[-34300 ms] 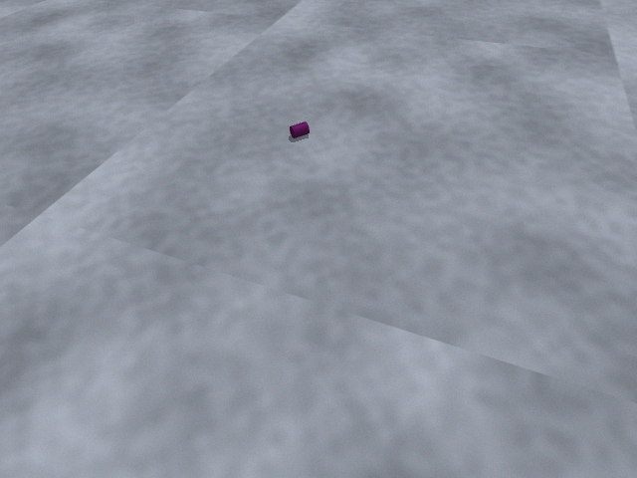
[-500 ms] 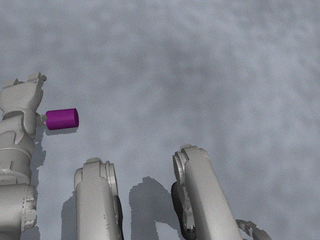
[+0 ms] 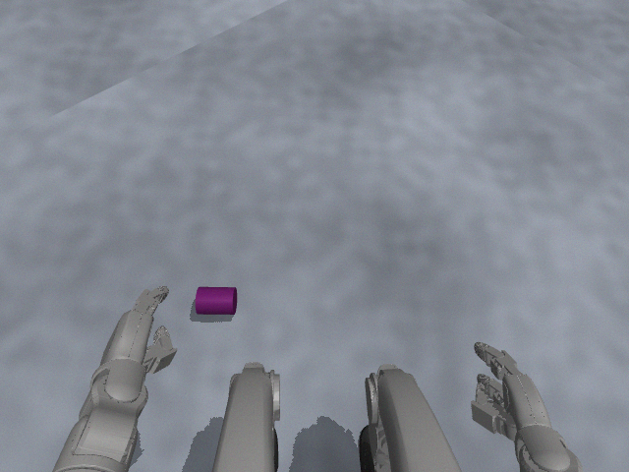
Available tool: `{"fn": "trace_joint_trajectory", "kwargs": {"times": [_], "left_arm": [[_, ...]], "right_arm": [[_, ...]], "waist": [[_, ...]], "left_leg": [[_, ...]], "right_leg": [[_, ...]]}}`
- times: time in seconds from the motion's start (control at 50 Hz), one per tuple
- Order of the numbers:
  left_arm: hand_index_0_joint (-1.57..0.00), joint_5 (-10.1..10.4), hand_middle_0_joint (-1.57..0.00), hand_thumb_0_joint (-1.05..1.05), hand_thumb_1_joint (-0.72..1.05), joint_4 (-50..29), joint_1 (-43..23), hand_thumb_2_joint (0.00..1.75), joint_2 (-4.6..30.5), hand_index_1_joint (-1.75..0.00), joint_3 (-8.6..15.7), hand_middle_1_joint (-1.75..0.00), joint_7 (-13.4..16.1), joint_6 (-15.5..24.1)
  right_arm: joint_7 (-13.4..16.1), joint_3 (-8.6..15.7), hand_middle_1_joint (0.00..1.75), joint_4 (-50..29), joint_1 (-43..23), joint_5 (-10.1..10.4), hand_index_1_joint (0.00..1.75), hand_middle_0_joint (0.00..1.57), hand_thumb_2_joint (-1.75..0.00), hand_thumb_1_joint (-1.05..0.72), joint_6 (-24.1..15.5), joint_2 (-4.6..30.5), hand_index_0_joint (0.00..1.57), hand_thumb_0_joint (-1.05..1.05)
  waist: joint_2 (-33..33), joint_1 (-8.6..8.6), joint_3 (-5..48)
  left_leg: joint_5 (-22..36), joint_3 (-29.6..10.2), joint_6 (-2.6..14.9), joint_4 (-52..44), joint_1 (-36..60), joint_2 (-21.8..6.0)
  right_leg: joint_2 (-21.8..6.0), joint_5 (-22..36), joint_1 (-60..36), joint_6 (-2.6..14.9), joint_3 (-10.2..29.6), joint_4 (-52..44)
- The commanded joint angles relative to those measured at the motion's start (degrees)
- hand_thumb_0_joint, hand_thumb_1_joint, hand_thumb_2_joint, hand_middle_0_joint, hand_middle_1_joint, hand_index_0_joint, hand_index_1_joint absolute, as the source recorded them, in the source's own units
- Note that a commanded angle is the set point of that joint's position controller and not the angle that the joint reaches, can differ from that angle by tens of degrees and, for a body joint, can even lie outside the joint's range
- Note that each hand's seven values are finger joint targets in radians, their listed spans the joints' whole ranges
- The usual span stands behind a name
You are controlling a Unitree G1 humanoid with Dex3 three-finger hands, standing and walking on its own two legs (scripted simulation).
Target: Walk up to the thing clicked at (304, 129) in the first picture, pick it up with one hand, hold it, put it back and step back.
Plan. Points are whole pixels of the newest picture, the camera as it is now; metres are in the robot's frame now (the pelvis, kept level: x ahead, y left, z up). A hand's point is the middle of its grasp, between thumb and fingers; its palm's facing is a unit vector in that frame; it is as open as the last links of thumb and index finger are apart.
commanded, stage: home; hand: left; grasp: from above
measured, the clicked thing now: (216, 300) +0.51 +0.25 -0.53
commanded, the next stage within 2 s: none
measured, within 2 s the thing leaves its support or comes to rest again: neither
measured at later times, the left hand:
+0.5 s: hand (128, 374) +0.23 +0.19 +0.10, palm faces +0.10 -0.97 -0.21, open 7.4 cm
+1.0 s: hand (124, 401) +0.21 +0.18 +0.11, palm faces +0.11 -0.97 -0.20, open 7.4 cm
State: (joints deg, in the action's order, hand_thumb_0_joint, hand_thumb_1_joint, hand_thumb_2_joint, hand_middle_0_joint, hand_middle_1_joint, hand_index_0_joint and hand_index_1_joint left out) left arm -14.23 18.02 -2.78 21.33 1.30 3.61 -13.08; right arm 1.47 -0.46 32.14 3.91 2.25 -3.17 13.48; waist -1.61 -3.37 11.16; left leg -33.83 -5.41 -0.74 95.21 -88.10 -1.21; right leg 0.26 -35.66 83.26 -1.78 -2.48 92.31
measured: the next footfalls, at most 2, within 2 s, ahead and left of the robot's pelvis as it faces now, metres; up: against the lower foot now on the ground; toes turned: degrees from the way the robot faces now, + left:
none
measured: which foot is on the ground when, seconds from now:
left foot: down 0.00-1.00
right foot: down 0.00-1.00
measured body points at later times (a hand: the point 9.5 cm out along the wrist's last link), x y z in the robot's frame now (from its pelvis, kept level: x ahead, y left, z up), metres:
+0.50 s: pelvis +0.07 +0.00 +0.14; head +0.09 +0.01 +0.59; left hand +0.23 +0.24 +0.11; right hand +0.22 -0.24 +0.07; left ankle +0.08 +0.12 -0.53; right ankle +0.07 -0.14 -0.53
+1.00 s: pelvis +0.06 +0.00 +0.15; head +0.07 +0.00 +0.60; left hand +0.20 +0.23 +0.12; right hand +0.24 -0.24 +0.09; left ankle +0.08 +0.12 -0.53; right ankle +0.07 -0.14 -0.53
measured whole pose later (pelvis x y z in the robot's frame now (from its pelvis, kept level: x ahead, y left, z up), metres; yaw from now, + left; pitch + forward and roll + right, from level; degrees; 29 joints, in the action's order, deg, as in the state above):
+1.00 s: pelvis +0.06 +0.00 +0.15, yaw +3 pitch +9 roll -3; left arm 2.8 -7.3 28.5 12.7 1.6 1.2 -26.6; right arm 10.1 -2.2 30.5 15.8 0.4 -13.7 12.4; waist -2.6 -2.0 9.1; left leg -26.7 -4.2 -1.0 57.8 -40.3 -1.5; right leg -0.3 -27.8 35.5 -1.1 -2.7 54.2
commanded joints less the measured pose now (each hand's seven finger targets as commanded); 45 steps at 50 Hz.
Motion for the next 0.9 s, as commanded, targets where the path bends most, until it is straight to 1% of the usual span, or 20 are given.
{"fn": "trace_joint_trajectory", "kwargs": {"times": [0.0,0.02,0.06,0.08,0.12,0.16,0.2,0.26,0.3,0.32,0.38,0.46,0.58,0.7,0.72,0.74,0.76,0.8,0.86,0.88], "left_arm": [[-0.2,6.09,-0.2,0.0,0.9,-17.72,-4.22,0.9,6.94,-0.3,4.12,-0.3,1.92,-0.28],[-0.2,7.31,-0.2,0.0,0.9,-17.61,-2.26,0.9,6.89,-0.3,4.97,-0.3,2.14,-0.97],[-0.2,8.99,-0.2,0.0,0.9,-18.61,2.28,0.9,4.71,-0.3,4.03,-0.3,2.29,-2.4],[-0.2,9.98,-0.2,0.0,0.9,-19.35,3.89,0.9,4.22,-0.3,4.68,-0.3,2.41,-3.14],[-0.2,11.75,-0.2,0.0,0.9,-21.22,5.98,0.9,2.72,-0.3,4.19,-0.3,2.36,-4.67],[-0.2,13.73,-0.2,0.0,0.9,-23.21,9.35,0.9,1.82,-0.3,5.33,-0.3,2.39,-5.95],[-0.2,15.17,-0.2,0.0,0.9,-24.52,13.12,0.9,-0.07,-0.3,4.71,-0.3,2.14,-7.1],[-0.2,16.75,-0.2,0.0,0.9,-28.4,18.22,0.9,-0.81,-0.3,5.39,-0.3,1.81,-8.44],[-0.2,17.59,-0.2,0.0,0.9,-30.15,21.85,0.9,-2.34,-0.3,4.61,-0.3,1.5,-9.38],[-0.2,18.01,-0.2,0.0,0.9,-31.15,23.73,0.9,-2.35,-0.3,5.2,-0.3,1.41,-9.78],[-0.2,17.98,-0.2,0.0,0.9,-34.57,28.28,0.9,-2.79,-0.3,4.69,-0.3,0.8,-10.55],[-0.2,17.61,-0.2,0.0,0.9,-36.14,31.62,0.9,-3.66,-0.3,3.77,-0.3,-0.23,-11.05],[-0.2,17.21,-0.2,0.0,0.9,-36.96,30.78,0.9,-3.5,-0.3,3.4,-0.3,-1.62,-11.36],[-0.2,16.62,-0.2,0.0,0.9,-36.5,29.4,0.9,-2.97,-0.3,3.78,-0.3,-2.29,-10.78],[-0.2,16.44,-0.2,0.0,0.9,-36.71,29.28,0.9,-2.8,-0.3,4.02,-0.3,-2.21,-10.69],[-0.2,16.51,-0.2,0.0,0.9,-36.67,28.93,0.9,-3.01,-0.3,3.59,-0.3,-2.28,-10.64],[-0.2,16.62,-0.2,0.0,0.9,-36.7,29.04,0.9,-2.83,-0.3,3.92,-0.3,-2.33,-10.57],[-0.2,16.58,-0.2,0.0,0.9,-36.76,28.67,0.9,-2.68,-0.3,4.1,-0.3,-2.29,-10.53],[-0.2,16.54,-0.2,0.0,0.9,-36.29,29.66,0.9,-2.83,-0.3,4.0,-0.3,-2.16,-10.59],[-0.2,16.49,-0.2,0.0,0.9,-36.4,29.87,0.9,-2.87,-0.3,3.75,-0.3,-2.12,-10.63]], "right_arm": [[2.42,2.79,0.3,-7.03,2.78,0.06,0.3,0.2,-0.9,-0.9,-3.53,8.01,0.2,0.0],[2.83,2.59,0.3,-6.81,3.11,0.07,0.3,0.2,-0.9,-0.9,-3.87,7.88,0.2,0.0],[3.71,1.99,0.3,-7.03,4.11,0.1,0.3,0.2,-0.9,-0.9,-4.43,7.15,0.2,0.0],[4.18,1.67,0.3,-7.4,4.58,0.07,0.3,0.2,-0.9,-0.9,-4.69,6.94,0.2,0.0],[5.28,1.18,0.3,-7.41,5.48,0.05,0.3,0.2,-0.9,-0.9,-5.23,6.51,0.2,0.0],[6.36,0.69,0.3,-7.99,6.2,0.07,0.3,0.2,-0.9,-0.9,-5.99,6.08,0.2,0.0],[7.22,0.38,0.3,-7.85,7.19,-0.1,0.3,0.2,-0.9,-0.9,-6.75,5.58,0.2,0.0],[8.27,0.38,0.3,-8.99,8.56,-0.23,0.3,0.2,-0.9,-0.9,-7.69,5.56,0.2,0.0],[8.84,0.13,0.3,-9.72,9.29,-0.39,0.3,0.2,-0.9,-0.9,-8.29,4.98,0.2,0.0],[9.09,0.11,0.3,-10.04,9.65,-0.4,0.3,0.2,-0.9,-0.9,-8.6,4.73,0.2,0.0],[9.55,0.37,0.3,-11.09,9.84,-0.61,0.3,0.2,-0.9,-0.9,-9.26,4.78,0.2,0.0],[9.81,0.75,0.3,-11.52,9.86,-1.04,0.3,0.2,-0.9,-0.9,-10.29,4.85,0.2,0.0],[9.81,1.24,0.3,-11.79,9.15,-1.51,0.3,0.2,-0.9,-0.9,-11.82,5.56,0.2,0.0],[9.54,1.68,0.3,-11.06,8.85,-1.94,0.3,0.2,-0.9,-0.9,-13.01,6.13,0.2,0.0],[9.48,1.57,0.3,-11.09,8.53,-1.98,0.3,0.2,-0.9,-0.9,-13.19,6.03,0.2,0.0],[9.45,1.67,0.3,-10.86,8.69,-2.07,0.3,0.2,-0.9,-0.9,-13.3,6.14,0.2,0.0],[9.43,1.52,0.3,-10.81,8.45,-2.0,0.3,0.2,-0.9,-0.9,-13.39,6.09,0.2,0.0],[9.35,1.41,0.3,-10.82,8.19,-2.03,0.3,0.2,-0.9,-0.9,-13.5,6.09,0.2,0.0],[9.45,1.43,0.3,-10.62,8.24,-2.06,0.3,0.2,-0.9,-0.9,-13.72,6.03,0.2,0.0],[9.47,1.25,0.3,-10.76,8.09,-1.99,0.3,0.2,-0.9,-0.9,-13.7,5.92,0.2,0.0]], "waist": [[-6.39,-1.79,21.7],[-6.23,-1.51,20.75],[-5.82,-1.52,18.61],[-5.48,-1.33,18.24],[-5.4,-1.35,16.82],[-4.62,-1.14,15.11],[-4.62,-1.11,12.97],[-4.92,-0.59,12.71],[-3.93,-0.55,10.53],[-3.17,-0.08,10.6],[-3.66,0.63,7.93],[-1.01,0.58,4.7],[0.16,0.04,0.95],[-1.18,0.3,1.7],[-1.62,0.92,0.94],[-1.66,0.37,1.9],[-2.06,0.89,1.32],[-2.46,0.87,1.0],[-1.54,0.58,1.91],[-1.86,1.15,1.18]], "left_leg": [[-0.34,0.39,1.79,-22.07,28.89,0.16],[0.13,-0.14,1.72,-23.47,30.59,0.12],[2.9,-0.43,1.46,-26.36,33.6,-0.01],[3.55,-0.72,1.44,-27.83,35.07,0.07],[6.43,-0.02,1.29,-30.12,38.2,0.01],[7.91,0.26,1.34,-32.6,40.13,0.15],[10.12,0.74,1.19,-34.93,42.32,0.2],[15.75,1.2,0.92,-38.09,47.55,0.17],[18.15,1.94,1.03,-39.83,48.93,0.51],[19.66,2.34,1.14,-40.39,50.09,0.64],[21.26,2.58,1.0,-43.09,52.32,0.81],[21.42,2.67,1.35,-44.8,53.32,0.93],[18.56,3.19,1.57,-46.5,54.17,1.24],[19.15,2.94,1.19,-46.99,55.62,1.16],[18.41,2.99,1.2,-46.98,55.1,1.21],[18.08,2.97,1.2,-46.97,55.56,1.38],[17.13,2.67,1.14,-47.57,55.28,1.24],[16.04,2.7,1.13,-47.77,55.2,1.21],[17.61,2.91,1.25,-47.07,55.4,1.29],[17.24,3.19,1.24,-47.01,54.92,1.4]], "right_leg": [[1.02,4.23,-17.92,2.9,0.56,-20.54],[0.96,4.84,-19.19,2.78,0.51,-21.52],[0.98,7.24,-22.04,2.79,0.25,-24.07],[0.99,7.91,-23.9,2.74,0.24,-25.52],[1.01,10.17,-27.07,2.71,0.17,-28.37],[1.0,11.38,-30.96,2.63,0.12,-31.54],[1.01,13.12,-34.12,2.48,0.12,-34.25],[1.36,17.7,-39.06,2.4,-0.58,-37.05],[1.48,19.88,-42.24,2.3,-0.97,-39.8],[1.48,21.19,-44.07,2.2,-1.04,-40.96],[1.75,22.2,-45.91,2.23,-1.48,-43.14],[1.85,22.29,-47.71,1.99,-1.99,-45.53],[1.53,19.55,-47.55,1.48,-2.07,-47.69],[1.44,19.7,-47.77,1.6,-2.12,-46.82],[1.32,19.13,-47.75,1.57,-2.16,-46.99],[1.32,19.07,-47.9,1.54,-1.89,-47.09],[1.37,18.07,-48.03,1.6,-2.09,-47.11],[1.38,17.19,-47.73,1.59,-2.03,-47.24],[1.28,18.74,-48.32,1.47,-1.84,-47.09],[1.2,18.38,-47.96,1.46,-1.83,-47.3]]}}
